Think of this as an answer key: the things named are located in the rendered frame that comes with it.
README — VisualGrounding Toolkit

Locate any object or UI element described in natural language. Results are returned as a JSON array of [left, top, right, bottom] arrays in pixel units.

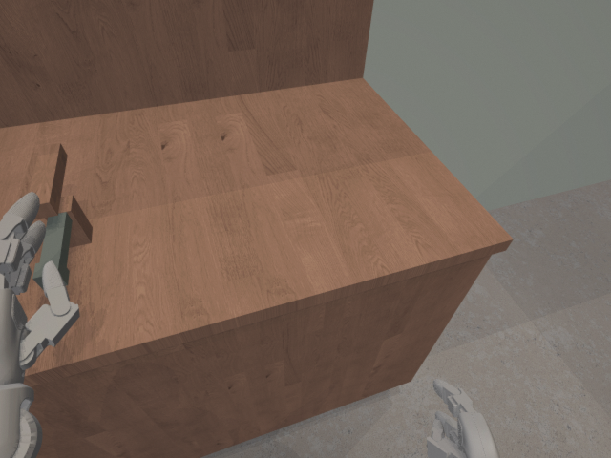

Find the counter
[[0, 0, 514, 458]]

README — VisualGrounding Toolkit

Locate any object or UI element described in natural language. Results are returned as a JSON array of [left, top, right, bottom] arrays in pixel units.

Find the robot right hand
[[427, 379, 500, 458]]

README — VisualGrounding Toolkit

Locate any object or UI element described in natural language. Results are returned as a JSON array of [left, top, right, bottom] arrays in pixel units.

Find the tap lever
[[32, 212, 73, 290]]

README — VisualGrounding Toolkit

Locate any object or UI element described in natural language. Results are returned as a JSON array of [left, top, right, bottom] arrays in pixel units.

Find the robot left forearm
[[0, 383, 43, 458]]

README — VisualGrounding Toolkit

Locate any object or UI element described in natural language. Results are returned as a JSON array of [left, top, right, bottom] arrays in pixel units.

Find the robot left hand
[[0, 192, 80, 385]]

